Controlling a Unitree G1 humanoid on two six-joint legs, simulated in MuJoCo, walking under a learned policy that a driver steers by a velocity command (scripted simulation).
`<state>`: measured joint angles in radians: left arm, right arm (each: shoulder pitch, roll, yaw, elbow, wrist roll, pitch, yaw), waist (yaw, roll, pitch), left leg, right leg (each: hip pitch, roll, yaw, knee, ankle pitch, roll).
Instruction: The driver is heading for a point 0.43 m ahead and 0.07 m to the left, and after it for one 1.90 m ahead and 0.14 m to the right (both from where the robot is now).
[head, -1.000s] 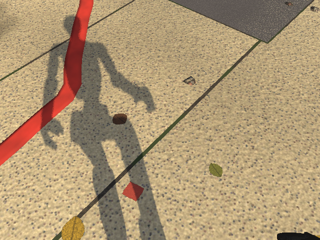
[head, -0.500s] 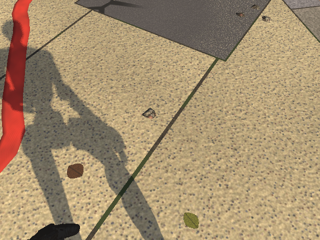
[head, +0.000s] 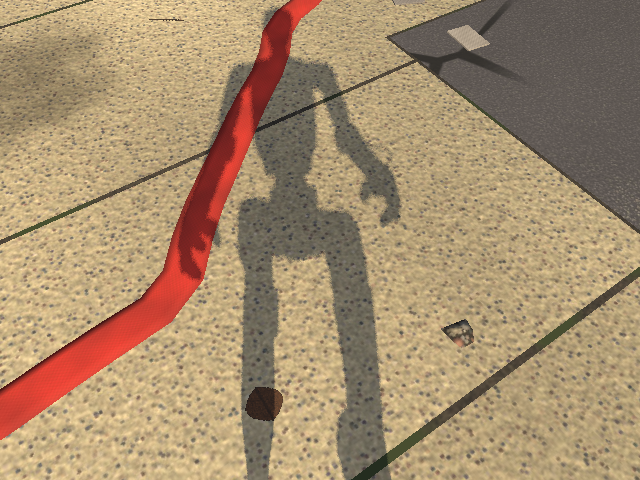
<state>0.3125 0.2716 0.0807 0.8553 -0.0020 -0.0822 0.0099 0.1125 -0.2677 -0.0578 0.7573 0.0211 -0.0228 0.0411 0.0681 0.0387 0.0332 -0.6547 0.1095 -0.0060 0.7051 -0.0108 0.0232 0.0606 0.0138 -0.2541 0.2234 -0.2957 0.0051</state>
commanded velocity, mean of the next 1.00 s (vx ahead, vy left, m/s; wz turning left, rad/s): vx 0.27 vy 0.00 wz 0.04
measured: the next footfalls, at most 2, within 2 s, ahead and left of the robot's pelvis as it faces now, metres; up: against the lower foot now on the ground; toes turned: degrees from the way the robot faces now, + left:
left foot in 0.10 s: +0.22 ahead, +0.12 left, +0.00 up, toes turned +7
right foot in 0.58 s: +0.52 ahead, -0.01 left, +0.00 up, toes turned +12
